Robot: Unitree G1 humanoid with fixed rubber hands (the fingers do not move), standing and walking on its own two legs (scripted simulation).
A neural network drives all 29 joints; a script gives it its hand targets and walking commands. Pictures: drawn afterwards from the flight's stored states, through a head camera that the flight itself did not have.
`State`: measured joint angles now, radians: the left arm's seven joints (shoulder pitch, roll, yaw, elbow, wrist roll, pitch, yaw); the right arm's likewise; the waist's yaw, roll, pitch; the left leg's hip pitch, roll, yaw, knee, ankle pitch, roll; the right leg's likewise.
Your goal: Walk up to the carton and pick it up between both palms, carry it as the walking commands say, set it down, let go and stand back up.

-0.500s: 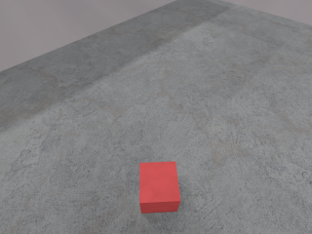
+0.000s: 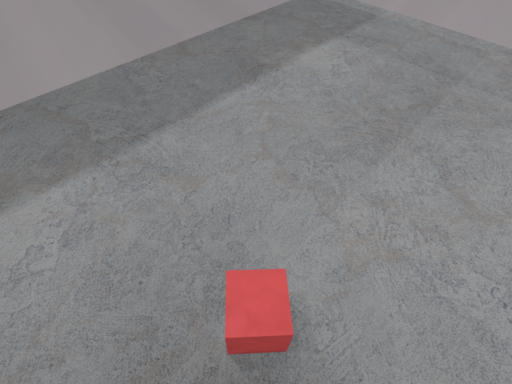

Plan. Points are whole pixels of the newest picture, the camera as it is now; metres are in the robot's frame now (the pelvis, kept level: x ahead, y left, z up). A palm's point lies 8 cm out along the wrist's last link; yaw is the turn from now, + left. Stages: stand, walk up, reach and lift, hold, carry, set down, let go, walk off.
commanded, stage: walk up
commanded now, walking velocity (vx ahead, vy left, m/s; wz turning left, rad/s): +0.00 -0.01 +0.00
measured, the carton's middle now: (256, 311) +0.44 -0.02 -0.67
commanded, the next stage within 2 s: stand in 0.12 s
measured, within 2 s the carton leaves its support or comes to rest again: neither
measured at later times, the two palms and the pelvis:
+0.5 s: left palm (115, 380) +0.15 +0.24 -0.14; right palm (389, 373) +0.16 -0.23 -0.14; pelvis -0.01 +0.01 -0.03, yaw -1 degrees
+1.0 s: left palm out of the picture +0.13 +0.21 -0.18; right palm (371, 374) +0.16 -0.21 -0.17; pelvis -0.06 -0.01 -0.07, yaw +2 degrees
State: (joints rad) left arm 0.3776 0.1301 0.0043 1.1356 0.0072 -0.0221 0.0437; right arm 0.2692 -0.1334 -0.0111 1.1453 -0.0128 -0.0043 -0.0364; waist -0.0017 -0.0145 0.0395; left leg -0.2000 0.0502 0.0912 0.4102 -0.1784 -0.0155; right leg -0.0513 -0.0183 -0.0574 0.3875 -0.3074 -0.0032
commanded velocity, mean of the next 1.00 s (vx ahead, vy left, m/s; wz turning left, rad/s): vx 0.00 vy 0.00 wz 0.00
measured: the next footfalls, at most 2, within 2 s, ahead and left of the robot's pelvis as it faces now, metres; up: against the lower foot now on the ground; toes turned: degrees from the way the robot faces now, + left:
none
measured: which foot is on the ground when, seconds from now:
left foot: down 0.00-1.00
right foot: down 0.00-1.00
